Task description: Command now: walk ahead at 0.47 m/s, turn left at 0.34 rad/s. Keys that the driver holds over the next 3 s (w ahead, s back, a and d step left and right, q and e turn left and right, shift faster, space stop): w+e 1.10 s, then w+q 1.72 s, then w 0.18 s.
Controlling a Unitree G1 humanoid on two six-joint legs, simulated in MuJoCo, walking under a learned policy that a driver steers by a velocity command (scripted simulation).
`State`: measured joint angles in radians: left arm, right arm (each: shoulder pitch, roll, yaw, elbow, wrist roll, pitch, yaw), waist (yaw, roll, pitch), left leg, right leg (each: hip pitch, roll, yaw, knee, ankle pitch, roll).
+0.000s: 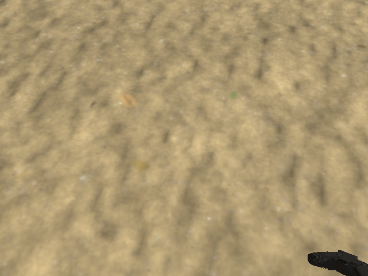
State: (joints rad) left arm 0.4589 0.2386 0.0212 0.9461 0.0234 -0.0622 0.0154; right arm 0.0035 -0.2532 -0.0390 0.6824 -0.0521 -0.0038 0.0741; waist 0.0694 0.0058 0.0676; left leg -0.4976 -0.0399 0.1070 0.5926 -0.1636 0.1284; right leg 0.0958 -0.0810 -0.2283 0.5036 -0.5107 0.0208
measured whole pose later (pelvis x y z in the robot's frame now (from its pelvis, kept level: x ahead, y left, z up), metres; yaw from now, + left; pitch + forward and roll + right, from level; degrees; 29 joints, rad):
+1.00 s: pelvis +0.56 -0.05 +0.02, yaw -27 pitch +2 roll -1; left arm 0.43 0.28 0.07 0.90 0.01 -0.05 0.00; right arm 0.02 -0.26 0.00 0.71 -0.03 -0.04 0.02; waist 0.10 0.03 0.04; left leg -0.58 0.04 -0.03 0.60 -0.08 -0.03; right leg 0.01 0.14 0.19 0.33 -0.36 -0.11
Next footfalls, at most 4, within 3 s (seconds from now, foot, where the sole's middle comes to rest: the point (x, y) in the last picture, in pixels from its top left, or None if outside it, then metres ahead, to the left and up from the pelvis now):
0.56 right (227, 272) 0.44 -0.08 -0.75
1.04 left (215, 181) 0.80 -0.03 -0.75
1.52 right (287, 170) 0.86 -0.32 -0.75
2.02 left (253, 108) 1.19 -0.20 -0.75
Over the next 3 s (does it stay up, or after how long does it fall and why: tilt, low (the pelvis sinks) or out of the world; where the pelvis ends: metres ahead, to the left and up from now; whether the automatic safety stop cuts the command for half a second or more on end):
stays up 1.53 -0.23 0.02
